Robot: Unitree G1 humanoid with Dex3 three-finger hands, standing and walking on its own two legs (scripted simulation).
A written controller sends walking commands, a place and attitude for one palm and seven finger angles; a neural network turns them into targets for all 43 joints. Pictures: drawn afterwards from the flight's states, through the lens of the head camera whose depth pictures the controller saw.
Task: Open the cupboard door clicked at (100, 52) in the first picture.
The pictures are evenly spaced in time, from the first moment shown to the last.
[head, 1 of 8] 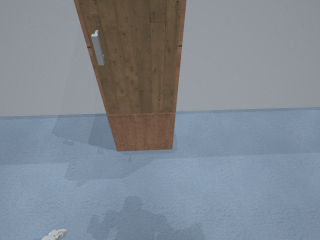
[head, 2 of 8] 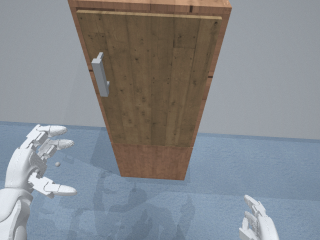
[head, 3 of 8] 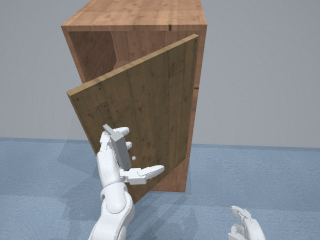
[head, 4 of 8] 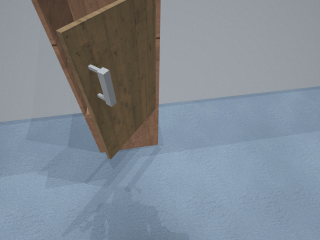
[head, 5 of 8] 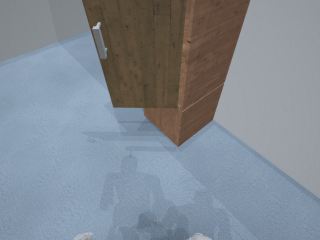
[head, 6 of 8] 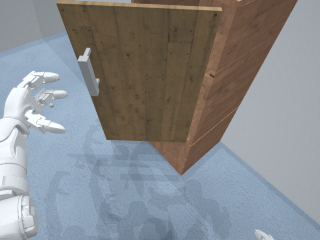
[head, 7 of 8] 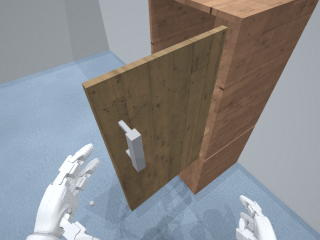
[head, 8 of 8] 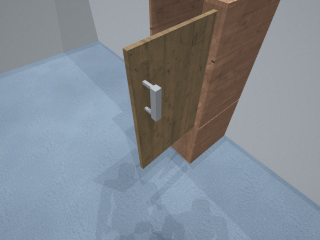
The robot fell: no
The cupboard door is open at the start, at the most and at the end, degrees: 0 95 94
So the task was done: yes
